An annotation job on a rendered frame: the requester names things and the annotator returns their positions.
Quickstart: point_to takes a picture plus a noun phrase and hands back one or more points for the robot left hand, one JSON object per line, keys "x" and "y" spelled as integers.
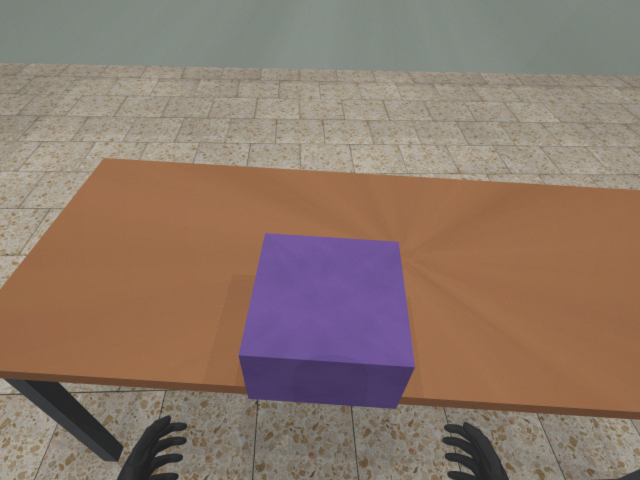
{"x": 142, "y": 462}

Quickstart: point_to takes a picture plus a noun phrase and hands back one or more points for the robot right hand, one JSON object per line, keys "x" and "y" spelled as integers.
{"x": 485, "y": 463}

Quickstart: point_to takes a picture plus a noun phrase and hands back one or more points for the carton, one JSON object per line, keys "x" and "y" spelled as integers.
{"x": 328, "y": 323}

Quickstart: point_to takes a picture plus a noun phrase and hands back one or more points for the table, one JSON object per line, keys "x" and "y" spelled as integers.
{"x": 521, "y": 297}

